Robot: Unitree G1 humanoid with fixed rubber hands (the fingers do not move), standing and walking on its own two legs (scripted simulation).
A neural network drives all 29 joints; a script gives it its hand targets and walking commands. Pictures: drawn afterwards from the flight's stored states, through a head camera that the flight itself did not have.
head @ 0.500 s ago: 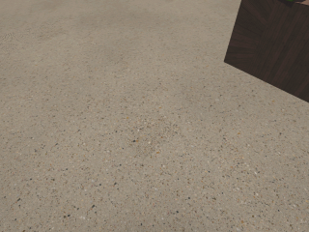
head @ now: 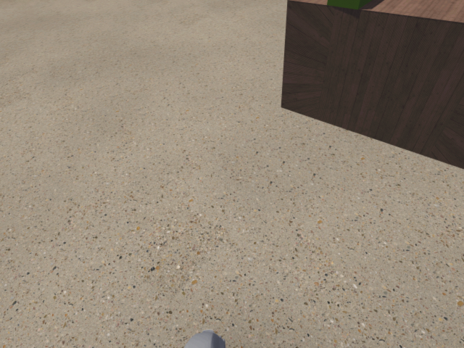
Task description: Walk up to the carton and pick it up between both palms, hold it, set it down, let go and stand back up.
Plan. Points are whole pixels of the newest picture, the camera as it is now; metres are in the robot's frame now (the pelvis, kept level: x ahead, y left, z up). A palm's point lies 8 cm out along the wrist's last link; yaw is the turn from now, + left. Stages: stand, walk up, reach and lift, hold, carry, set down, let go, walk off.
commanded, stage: walk up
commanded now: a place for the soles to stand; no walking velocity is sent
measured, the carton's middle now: out of the picture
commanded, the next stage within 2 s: none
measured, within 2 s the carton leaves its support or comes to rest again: neither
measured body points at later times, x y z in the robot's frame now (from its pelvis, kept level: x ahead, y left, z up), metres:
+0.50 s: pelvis +0.29 +0.00 +0.00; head +0.30 +0.00 +0.45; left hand +0.49 +0.21 -0.11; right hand +0.18 -0.23 -0.13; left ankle +0.24 +0.15 -0.71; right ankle +0.41 -0.17 -0.66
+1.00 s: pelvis +0.55 -0.07 +0.01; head +0.56 -0.07 +0.46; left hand +0.61 +0.18 -0.13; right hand +0.61 -0.34 -0.11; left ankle +0.72 +0.04 -0.68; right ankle +0.49 -0.19 -0.71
